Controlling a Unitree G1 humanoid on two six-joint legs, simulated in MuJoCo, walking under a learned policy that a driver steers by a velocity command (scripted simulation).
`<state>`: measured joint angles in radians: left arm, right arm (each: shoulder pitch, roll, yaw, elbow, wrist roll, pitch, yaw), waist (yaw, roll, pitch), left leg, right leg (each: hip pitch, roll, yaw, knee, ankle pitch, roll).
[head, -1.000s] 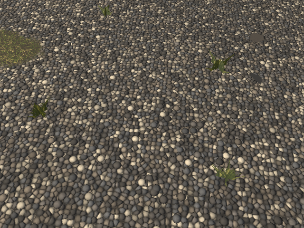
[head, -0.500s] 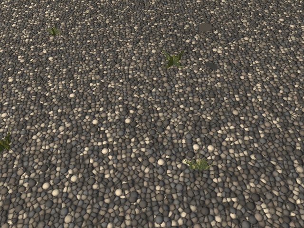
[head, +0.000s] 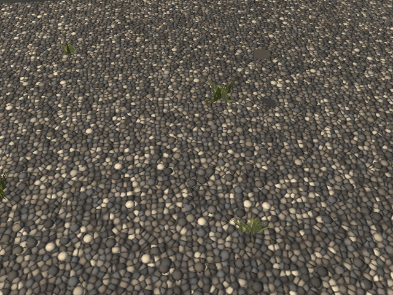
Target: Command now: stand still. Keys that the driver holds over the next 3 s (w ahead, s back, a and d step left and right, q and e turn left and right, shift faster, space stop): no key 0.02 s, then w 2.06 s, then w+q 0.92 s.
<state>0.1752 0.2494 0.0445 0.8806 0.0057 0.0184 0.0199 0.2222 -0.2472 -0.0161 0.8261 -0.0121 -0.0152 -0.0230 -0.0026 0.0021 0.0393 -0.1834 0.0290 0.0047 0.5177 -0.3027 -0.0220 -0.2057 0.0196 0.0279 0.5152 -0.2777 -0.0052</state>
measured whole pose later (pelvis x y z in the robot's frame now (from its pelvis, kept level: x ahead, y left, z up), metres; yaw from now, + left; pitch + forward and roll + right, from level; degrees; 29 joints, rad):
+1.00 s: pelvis +0.38 +0.05 +0.01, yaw +0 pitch +0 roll +2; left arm 0.14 0.29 0.05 0.84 0.00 -0.07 0.01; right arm 0.36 -0.26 -0.04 0.88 0.00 -0.09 0.02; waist -0.06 -0.04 0.01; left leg -0.09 -0.09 0.05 0.22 -0.15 0.08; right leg -0.69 -0.14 0.06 0.85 -0.02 0.01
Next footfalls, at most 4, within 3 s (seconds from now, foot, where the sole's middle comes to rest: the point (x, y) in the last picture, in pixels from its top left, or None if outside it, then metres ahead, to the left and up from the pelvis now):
0.68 left None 0.41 0.13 -0.77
1.24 right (233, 246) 0.69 -0.10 -0.77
1.76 left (170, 180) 0.99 0.14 -0.77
2.30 right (221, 129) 1.29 -0.09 -0.77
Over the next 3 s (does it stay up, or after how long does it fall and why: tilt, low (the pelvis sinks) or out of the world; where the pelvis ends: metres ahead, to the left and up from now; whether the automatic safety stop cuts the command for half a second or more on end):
stays up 1.45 0.14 0.00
